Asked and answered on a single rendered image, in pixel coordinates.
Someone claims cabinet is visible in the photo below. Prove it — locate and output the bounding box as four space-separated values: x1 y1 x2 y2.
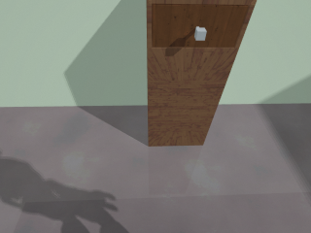
146 0 257 147

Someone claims drawer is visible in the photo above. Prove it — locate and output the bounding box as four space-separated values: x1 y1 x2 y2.
152 3 249 48

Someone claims handle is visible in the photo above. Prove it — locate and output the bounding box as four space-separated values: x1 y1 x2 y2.
194 26 207 41

